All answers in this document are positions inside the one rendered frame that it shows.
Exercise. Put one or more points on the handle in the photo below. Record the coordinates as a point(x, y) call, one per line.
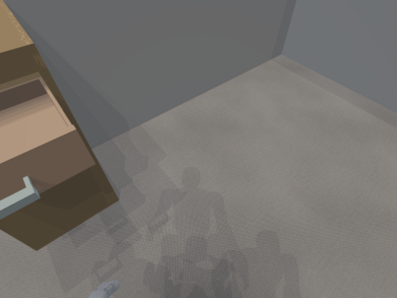
point(19, 200)

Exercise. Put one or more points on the drawer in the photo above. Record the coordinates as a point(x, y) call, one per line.
point(37, 140)

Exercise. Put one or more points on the cabinet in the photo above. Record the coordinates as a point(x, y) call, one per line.
point(73, 201)

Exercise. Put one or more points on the left robot hand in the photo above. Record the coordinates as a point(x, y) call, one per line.
point(106, 289)

